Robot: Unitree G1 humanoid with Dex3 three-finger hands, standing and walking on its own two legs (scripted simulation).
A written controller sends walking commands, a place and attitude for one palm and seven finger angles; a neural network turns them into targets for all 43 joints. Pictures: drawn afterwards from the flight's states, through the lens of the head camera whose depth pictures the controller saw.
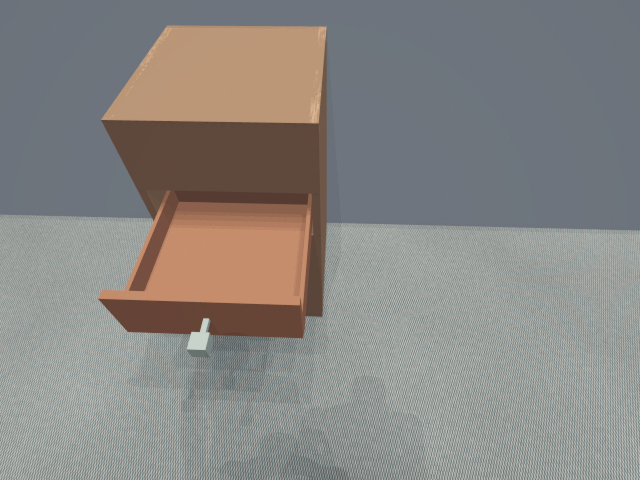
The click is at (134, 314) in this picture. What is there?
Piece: drawer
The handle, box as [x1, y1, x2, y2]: [187, 318, 213, 357]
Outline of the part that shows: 208,318 203,318 199,332 191,332 187,350 192,356 209,357 213,340 209,332 207,331 210,321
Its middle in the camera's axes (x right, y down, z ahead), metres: -0.24 +0.20 +0.77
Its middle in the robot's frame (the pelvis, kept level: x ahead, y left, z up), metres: +0.40 +0.26 -0.24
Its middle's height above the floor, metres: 0.54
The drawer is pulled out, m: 0.30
